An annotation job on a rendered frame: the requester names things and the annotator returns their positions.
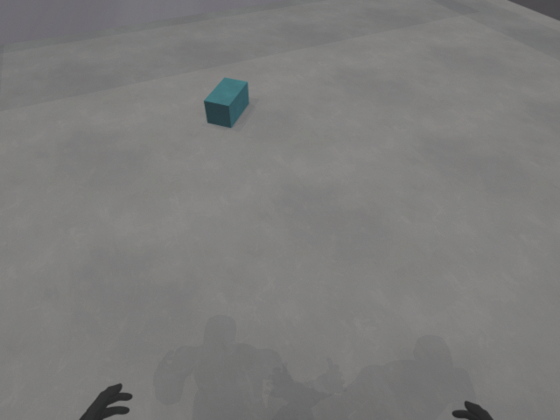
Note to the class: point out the carton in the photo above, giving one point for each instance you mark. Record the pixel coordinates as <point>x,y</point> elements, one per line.
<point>226,102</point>

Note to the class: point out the right robot hand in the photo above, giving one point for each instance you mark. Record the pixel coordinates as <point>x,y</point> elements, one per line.
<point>473,412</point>

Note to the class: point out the left robot hand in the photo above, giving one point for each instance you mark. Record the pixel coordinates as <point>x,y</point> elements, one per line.
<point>98,410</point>

